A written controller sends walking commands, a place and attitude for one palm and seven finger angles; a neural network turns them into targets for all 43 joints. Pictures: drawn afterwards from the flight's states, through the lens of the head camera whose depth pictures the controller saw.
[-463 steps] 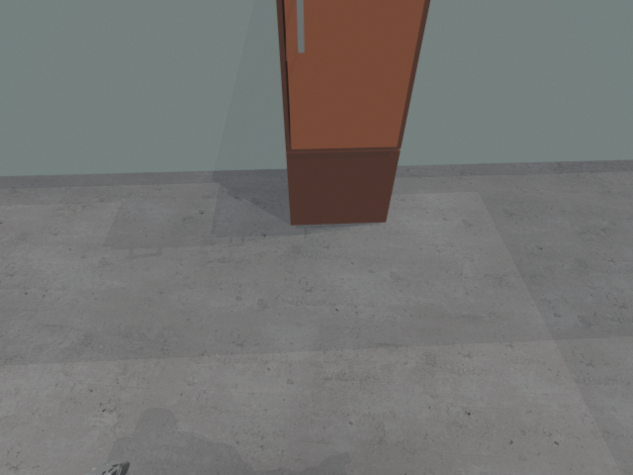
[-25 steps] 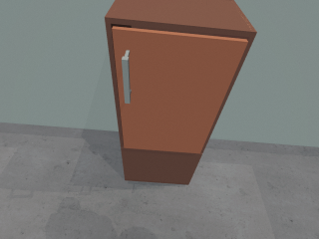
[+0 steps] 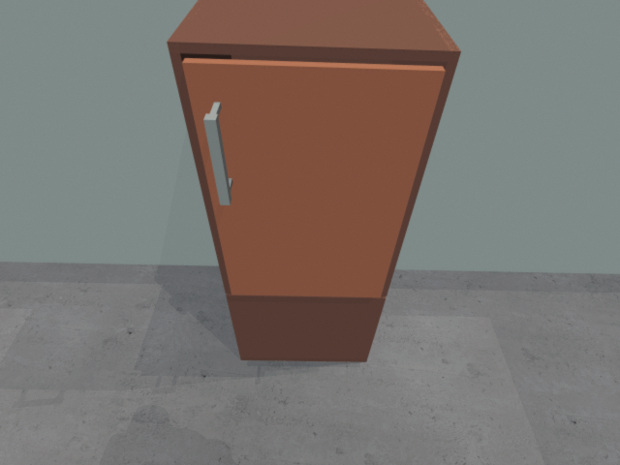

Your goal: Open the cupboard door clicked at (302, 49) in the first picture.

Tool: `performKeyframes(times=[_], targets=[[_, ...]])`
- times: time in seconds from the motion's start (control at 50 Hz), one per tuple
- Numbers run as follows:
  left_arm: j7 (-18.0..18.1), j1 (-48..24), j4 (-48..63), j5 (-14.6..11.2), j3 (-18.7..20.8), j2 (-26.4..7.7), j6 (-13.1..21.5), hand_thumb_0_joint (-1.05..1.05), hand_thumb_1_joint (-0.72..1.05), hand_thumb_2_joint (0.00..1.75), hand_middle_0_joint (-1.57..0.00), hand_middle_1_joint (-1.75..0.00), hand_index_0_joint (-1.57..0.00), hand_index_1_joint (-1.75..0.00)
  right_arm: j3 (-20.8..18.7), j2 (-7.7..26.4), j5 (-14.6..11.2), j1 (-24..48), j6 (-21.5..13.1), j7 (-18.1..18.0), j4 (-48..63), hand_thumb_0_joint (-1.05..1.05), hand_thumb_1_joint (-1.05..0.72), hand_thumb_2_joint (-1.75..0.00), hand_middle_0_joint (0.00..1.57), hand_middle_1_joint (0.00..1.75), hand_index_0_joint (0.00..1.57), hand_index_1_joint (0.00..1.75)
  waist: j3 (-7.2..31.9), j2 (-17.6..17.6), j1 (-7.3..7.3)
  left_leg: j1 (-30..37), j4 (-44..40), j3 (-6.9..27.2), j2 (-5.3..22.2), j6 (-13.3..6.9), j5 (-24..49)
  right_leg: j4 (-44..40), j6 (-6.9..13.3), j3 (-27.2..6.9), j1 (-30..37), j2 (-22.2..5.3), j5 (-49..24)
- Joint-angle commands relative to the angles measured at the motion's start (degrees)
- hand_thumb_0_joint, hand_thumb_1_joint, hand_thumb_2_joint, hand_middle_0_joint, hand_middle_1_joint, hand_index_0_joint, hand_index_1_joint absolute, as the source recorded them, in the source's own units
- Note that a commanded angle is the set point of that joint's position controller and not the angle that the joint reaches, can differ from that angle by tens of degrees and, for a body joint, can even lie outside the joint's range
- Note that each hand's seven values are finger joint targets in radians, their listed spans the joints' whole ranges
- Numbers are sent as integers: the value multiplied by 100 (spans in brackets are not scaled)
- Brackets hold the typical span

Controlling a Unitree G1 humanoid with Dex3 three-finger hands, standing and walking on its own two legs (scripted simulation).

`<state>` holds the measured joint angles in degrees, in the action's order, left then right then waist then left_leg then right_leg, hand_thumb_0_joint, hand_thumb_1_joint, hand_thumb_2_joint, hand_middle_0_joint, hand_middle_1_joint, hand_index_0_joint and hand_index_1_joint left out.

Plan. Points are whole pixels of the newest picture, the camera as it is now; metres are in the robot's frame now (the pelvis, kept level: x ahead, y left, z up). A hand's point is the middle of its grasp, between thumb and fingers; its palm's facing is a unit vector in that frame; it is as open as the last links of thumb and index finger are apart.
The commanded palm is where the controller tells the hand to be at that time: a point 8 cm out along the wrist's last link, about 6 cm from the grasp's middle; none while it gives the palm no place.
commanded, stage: look again from close up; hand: left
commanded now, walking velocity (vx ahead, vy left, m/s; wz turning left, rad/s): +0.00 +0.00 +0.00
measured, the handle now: (221, 156) +0.56 +0.18 +0.11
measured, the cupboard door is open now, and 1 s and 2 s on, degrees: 0 0 0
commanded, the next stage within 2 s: shuffle to correct the standing spot in 0.48 s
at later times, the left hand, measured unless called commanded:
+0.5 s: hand out of the picture -0.06 +0.22 -0.17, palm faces +0.02 -0.98 -0.19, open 7.4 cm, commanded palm none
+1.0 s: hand out of the picture -0.14 +0.17 -0.17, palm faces +0.10 -0.99 -0.12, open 7.4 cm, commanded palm none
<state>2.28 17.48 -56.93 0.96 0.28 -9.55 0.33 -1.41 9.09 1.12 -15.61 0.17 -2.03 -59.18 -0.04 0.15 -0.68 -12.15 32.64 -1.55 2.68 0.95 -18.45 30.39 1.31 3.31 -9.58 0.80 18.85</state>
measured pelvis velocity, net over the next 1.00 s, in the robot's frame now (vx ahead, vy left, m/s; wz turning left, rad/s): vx -0.06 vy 0.03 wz -0.01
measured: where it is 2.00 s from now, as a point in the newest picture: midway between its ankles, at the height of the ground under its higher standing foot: outside the picture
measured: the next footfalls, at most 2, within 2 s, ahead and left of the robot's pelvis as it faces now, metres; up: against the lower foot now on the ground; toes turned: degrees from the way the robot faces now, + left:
right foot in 1.44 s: +0.08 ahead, -0.11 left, +0.01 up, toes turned +4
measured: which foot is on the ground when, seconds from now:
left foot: down 0.00-1.00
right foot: down 0.00-1.00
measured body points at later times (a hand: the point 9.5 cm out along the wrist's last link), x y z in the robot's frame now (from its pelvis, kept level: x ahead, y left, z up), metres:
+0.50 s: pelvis -0.05 +0.04 +0.01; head -0.07 +0.05 +0.46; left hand -0.06 +0.27 -0.15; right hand -0.04 -0.19 -0.14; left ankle -0.01 +0.13 -0.73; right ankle -0.03 -0.10 -0.73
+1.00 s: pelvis -0.06 +0.03 +0.01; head -0.07 +0.04 +0.46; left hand -0.14 +0.23 -0.16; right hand -0.06 -0.19 -0.15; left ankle -0.04 +0.13 -0.70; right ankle -0.04 -0.09 -0.73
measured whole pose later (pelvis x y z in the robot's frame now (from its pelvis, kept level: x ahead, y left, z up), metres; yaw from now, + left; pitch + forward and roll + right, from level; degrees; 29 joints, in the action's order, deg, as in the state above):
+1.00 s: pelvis -0.06 +0.03 +0.01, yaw -1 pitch -1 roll -1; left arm 1.5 28.3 -62.9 1.9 2.0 -4.6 -0.9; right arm -3.1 7.3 1.1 -19.2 1.4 -1.1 -61.3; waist 1.7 0.5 0.7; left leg -21.8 47.9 -4.4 2.3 -1.4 -24.4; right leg 25.3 1.4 4.0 -12.2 0.0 11.7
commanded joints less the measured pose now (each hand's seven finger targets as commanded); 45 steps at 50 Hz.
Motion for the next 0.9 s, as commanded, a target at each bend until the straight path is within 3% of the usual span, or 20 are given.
performKeyframes(times=[0.0,0.08,0.24,0.56,0.62,0.66,0.72,0.76,0.8,0.82,0.84,0.86,0.88], targets=[[42,281,237,-1,154,-733,85,0,90,90,-20,-30,-20,-30,-111,621,-15,-168,-80,3,229,0,-90,-90,20,30,20,30,-399,-214,-4,-118,-558,155,252,-232,1199,-763,86,-636,-253,-683,-1794],[25,228,208,-6,133,-754,101,0,90,90,-20,-30,-20,-30,-77,678,-15,-38,-109,37,220,0,-90,-90,20,30,20,30,-411,13,30,-92,-786,252,259,-245,1074,-949,47,-662,-266,-658,-1235],[12,273,70,4,95,-730,95,0,90,90,-20,-30,-20,-30,-51,771,-35,-29,-133,68,134,0,-90,-90,20,30,20,30,-364,-22,52,-117,-1124,376,289,-251,753,-1123,-25,-625,-203,-656,-791],[29,854,-301,65,61,-370,4,0,90,90,-20,-30,-20,-30,-103,696,-46,-421,-51,91,-103,0,-90,-90,20,30,20,30,-661,194,107,-906,-1951,826,396,-297,-1143,-950,-162,-369,-252,-528,-57],[6,1086,-415,97,66,-192,-40,0,90,90,-20,-30,-20,-30,-138,679,-24,-524,-4,68,-172,0,-90,-90,20,30,20,30,-542,297,95,-895,-2210,1007,561,-365,-1987,-648,-214,-136,-273,-332,399],[-27,1199,-448,125,85,-69,-96,0,90,90,-20,-30,-20,-30,-201,772,-10,-482,34,35,-182,0,-90,-90,20,30,20,30,-685,458,117,-1057,-2386,1175,769,-457,-2371,-242,-209,60,-346,-178,351],[-106,1442,-454,136,134,75,-192,0,90,90,-20,-30,-20,-30,-293,883,1,-400,55,-17,-146,0,-90,-90,20,30,20,30,-704,590,190,-1293,-2515,1255,1037,-597,-2429,287,-146,236,-220,-93,186],[-136,1569,-450,132,176,169,-209,0,90,90,-20,-30,-20,-30,-323,864,26,-393,64,-42,-137,0,-90,-90,20,30,20,30,-717,518,204,-1392,-2339,1062,1034,-600,-2286,7,-94,267,-16,-85,164],[-123,1788,-461,129,228,118,-187,0,90,90,-20,-30,-20,-30,-302,654,28,-404,77,-47,-125,0,-90,-90,20,30,20,30,-845,164,257,-1594,-1769,687,674,-442,-2110,-763,33,-55,157,-234,460],[-88,1808,-444,139,268,-65,-148,0,90,90,-20,-30,-20,-30,-270,446,17,-424,87,-34,-84,0,-90,-90,20,30,20,30,-877,-491,266,-1782,-1013,370,284,-331,-1894,-1273,225,-831,3,-570,1222],[-42,1806,-431,120,322,-263,-106,0,90,90,-20,-30,-20,-30,-200,185,6,-352,83,-10,31,0,-90,-90,20,30,20,30,-1011,-1324,287,-2099,44,-110,-111,-223,-1338,-1921,517,-1790,-181,-1146,2242],[7,1726,-428,71,357,-376,-57,0,90,90,-20,-30,-20,-30,-178,50,-6,-257,73,14,93,0,-90,-90,20,30,20,30,-920,-1612,255,-1827,1178,-374,-171,-209,-711,-2517,810,-2495,-559,-1722,2746],[22,1465,-359,43,359,-313,1,0,90,90,-20,-30,-20,-30,-188,69,-10,-247,41,35,109,0,-90,-90,20,30,20,30,-783,-1261,119,-1692,1943,-175,-64,-245,-680,-2558,984,-2523,-771,-1772,2252]])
